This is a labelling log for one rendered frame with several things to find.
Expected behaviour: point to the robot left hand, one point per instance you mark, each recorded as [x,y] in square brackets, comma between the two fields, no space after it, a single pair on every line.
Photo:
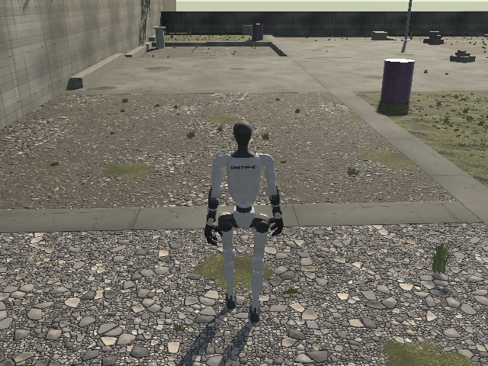
[209,234]

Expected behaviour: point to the left robot upper arm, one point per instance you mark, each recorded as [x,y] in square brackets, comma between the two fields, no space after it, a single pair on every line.
[217,174]

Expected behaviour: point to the robot right hand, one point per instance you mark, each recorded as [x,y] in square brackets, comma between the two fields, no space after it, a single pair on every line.
[278,224]

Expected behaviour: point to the right robot upper arm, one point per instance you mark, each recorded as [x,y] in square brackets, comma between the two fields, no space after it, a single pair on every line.
[270,175]

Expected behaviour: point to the robot left forearm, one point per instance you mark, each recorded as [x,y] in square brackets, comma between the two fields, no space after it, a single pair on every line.
[211,209]

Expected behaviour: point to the robot right forearm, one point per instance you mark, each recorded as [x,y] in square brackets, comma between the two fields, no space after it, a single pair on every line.
[276,205]

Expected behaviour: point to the left robot thigh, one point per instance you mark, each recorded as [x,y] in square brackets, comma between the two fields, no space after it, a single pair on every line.
[225,223]

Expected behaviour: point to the robot left foot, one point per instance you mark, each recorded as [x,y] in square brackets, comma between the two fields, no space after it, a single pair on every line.
[231,303]

